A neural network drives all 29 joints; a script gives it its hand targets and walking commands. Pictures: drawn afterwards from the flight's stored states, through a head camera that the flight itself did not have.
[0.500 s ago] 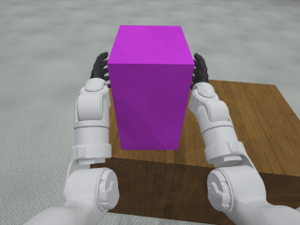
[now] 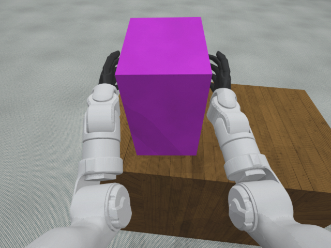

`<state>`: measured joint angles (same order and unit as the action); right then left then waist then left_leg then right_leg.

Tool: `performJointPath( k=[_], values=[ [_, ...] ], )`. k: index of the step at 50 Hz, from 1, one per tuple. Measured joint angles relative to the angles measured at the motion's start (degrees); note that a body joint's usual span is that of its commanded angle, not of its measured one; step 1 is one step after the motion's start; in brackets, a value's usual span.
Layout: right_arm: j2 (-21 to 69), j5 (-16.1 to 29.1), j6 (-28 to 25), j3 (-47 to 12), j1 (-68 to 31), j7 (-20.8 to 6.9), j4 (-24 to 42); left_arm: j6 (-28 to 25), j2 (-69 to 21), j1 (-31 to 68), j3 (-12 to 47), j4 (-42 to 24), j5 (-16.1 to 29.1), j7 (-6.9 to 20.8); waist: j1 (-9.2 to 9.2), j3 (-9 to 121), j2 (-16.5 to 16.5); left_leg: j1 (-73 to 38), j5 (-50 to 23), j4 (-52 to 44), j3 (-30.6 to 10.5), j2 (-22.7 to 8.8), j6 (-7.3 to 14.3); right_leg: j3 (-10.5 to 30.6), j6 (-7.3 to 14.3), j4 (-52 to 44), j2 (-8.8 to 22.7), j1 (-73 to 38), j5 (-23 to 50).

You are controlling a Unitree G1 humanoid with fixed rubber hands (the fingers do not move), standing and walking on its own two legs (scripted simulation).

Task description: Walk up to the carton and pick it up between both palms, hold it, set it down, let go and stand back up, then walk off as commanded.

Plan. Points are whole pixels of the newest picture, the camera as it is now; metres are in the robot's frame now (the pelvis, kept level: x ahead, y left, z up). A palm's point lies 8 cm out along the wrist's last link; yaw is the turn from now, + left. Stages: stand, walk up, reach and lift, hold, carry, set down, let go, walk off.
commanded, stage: set down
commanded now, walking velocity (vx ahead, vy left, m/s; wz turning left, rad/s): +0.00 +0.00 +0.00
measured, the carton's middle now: (166, 92) +0.42 +0.01 +0.18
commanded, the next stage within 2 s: none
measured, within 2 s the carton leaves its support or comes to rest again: neither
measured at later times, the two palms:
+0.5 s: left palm (118, 99) +0.42 +0.13 +0.15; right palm (216, 98) +0.42 -0.12 +0.16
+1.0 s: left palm (122, 106) +0.43 +0.12 +0.12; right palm (216, 105) +0.43 -0.13 +0.13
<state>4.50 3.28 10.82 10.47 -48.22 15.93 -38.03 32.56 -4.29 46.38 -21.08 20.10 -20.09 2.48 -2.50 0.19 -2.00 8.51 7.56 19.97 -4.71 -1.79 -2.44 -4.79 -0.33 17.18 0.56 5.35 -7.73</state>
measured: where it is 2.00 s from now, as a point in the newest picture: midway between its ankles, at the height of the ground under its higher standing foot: outside the picture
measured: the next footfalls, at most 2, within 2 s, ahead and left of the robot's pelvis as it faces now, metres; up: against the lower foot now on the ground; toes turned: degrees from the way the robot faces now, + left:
none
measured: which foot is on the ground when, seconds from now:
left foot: down 0.00-1.00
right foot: down 0.00-1.00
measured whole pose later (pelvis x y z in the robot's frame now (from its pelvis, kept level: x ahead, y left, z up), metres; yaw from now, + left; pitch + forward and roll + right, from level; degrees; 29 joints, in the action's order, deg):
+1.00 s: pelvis +0.03 +0.00 +0.00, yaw +0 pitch -2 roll -1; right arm 4.5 -0.6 -5.2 12.8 -44.0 12.7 -47.7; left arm 14.8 -5.0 40.1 -18.4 31.2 -20.1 -1.2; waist -2.5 -3.4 -2.3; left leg 8.1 8.5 18.1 -4.6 -1.8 -2.4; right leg -4.8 -0.3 14.9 0.6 4.7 -8.4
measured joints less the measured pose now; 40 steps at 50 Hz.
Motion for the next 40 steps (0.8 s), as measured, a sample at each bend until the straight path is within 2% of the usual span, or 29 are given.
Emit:
performJointPath(
  k=[5,14,31,40],
  values=[
    [0.00,-0.18,-4.98,0.45,-0.02,-0.37,-3.15,-3.81,-0.02,-0.45,-0.25,2.41,-0.03,-0.20,0.00,-1.80,-0.33,-0.37,0.00,-0.74,0.02,-0.02,0.00,0.00,0.14,-0.01,0.00,-0.03,-0.40],
    [0.02,-0.17,-10.38,0.06,1.33,-1.38,-3.47,-10.09,-0.67,-3.35,0.52,2.43,-0.04,-1.00,0.01,-3.58,-0.33,-0.45,0.47,-1.56,0.07,-0.02,0.00,0.01,0.05,-1.24,0.00,-0.32,-0.69],
    [0.01,-0.16,-13.43,-0.79,4.17,-1.83,-4.60,-12.12,-0.71,-6.45,2.95,2.73,-0.04,-2.25,0.01,-3.58,-0.33,-0.45,0.81,-1.50,0.09,0.00,0.00,0.00,0.02,-1.93,-0.01,-0.66,-0.66],
    [0.01,-1.77,-14.67,0.89,4.17,-2.54,-8.27,-14.52,-0.71,-6.49,2.78,7.62,-0.03,-3.01,0.00,-3.58,-0.33,-0.44,0.86,-1.61,0.09,0.00,0.00,0.00,0.02,-2.04,-0.01,-0.66,-0.67]
  ],
)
